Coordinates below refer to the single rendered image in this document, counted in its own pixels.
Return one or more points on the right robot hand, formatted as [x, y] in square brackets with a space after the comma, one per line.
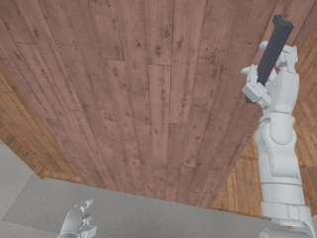
[282, 87]

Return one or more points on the right robot upper arm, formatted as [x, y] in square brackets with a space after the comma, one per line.
[278, 233]

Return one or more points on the left robot hand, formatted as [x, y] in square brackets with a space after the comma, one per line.
[74, 222]

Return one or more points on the handle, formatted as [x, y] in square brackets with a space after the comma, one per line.
[280, 34]

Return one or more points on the robot right forearm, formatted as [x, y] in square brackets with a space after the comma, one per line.
[283, 198]

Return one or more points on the wardrobe door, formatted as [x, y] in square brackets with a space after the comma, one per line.
[146, 97]
[21, 120]

